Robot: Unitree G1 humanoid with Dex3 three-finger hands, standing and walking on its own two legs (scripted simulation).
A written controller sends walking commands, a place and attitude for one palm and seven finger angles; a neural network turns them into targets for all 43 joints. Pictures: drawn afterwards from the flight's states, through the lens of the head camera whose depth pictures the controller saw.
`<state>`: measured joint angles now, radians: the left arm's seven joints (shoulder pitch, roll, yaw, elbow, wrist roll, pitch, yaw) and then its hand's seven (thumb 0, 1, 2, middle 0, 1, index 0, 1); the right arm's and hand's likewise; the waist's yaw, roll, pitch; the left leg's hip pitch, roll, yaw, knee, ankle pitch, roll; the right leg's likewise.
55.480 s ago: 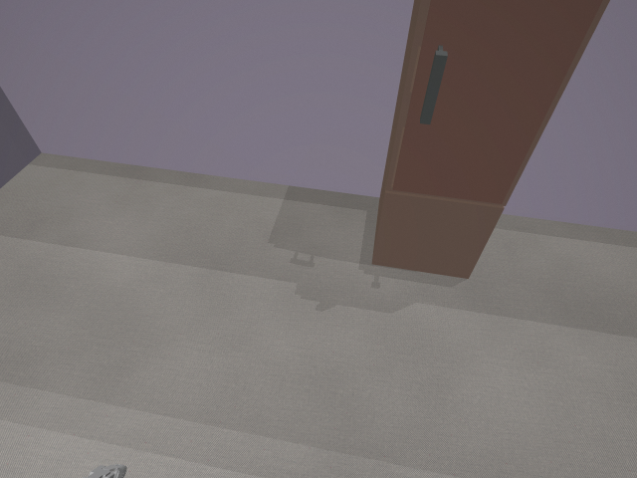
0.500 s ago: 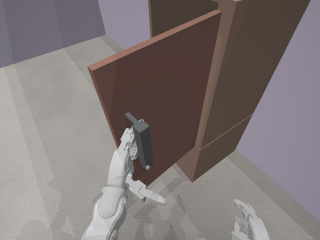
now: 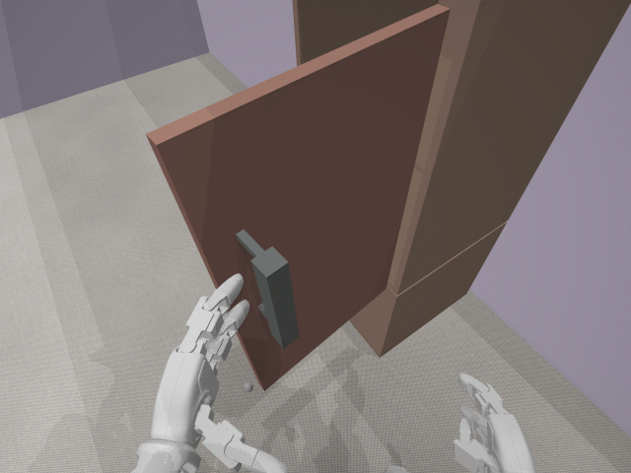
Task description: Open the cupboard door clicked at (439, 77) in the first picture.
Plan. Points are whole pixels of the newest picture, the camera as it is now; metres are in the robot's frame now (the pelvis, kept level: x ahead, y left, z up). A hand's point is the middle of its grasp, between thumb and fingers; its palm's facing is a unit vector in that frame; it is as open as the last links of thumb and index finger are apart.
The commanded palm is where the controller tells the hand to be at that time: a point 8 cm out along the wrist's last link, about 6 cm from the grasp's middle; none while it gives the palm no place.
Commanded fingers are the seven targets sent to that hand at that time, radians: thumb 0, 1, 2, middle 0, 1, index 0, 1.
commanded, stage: slide the hand sideways off the handle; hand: left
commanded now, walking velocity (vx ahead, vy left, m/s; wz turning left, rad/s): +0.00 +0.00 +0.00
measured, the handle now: (267, 291) +0.31 +0.08 +0.08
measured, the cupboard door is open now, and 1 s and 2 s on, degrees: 96 96 96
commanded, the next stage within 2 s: draw the hand back to the body in 0.36 s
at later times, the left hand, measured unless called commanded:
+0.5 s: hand (205, 423) +0.17 +0.12 +0.08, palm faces -0.06 -1.00 -0.05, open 16.3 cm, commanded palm +0.14 +0.18 +0.09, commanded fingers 0.00 -0.50 0.30 -0.15 -0.30 -0.15 -0.30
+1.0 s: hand (121, 400) +0.17 +0.18 +0.13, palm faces +0.01 -0.99 -0.14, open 16.1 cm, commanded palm +0.14 +0.24 +0.15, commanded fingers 0.00 -0.22 0.42 -0.16 -0.30 -0.16 -0.30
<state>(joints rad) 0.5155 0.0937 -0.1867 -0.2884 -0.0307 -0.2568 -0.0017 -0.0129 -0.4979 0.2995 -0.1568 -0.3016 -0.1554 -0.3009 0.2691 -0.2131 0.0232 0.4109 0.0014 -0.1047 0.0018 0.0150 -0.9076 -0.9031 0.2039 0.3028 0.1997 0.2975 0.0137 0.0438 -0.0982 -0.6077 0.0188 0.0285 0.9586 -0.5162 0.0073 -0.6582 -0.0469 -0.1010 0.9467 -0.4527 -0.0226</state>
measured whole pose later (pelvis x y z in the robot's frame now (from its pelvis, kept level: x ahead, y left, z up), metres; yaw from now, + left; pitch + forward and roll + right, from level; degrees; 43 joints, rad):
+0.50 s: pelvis -0.01 -0.01 -0.01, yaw +1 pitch +10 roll -1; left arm 0.64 0.16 -0.03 -0.35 -0.17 -0.31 -0.16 -0.01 -0.50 0.30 -0.15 -0.30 -0.15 -0.30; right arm 0.28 -0.23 0.00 0.42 0.03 -0.13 -0.04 0.02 -0.91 -0.90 0.20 0.30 0.20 0.30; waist 0.01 0.05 -0.12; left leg -0.67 0.03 0.00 1.04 -0.54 0.00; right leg -0.71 -0.04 -0.12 1.00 -0.47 -0.03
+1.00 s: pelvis -0.01 +0.01 +0.02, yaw +0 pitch +4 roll -2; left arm 0.57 0.25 0.13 -0.41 -0.22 -0.12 -0.18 -0.01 -0.45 0.32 -0.16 -0.30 -0.16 -0.30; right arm 0.28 -0.23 0.04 0.49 0.05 -0.20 -0.07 0.02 -0.91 -0.90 0.20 0.30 0.20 0.30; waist 0.03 0.07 -0.10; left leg -0.46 0.03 0.01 0.87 -0.48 0.02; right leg -0.48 -0.03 -0.12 0.81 -0.39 -0.01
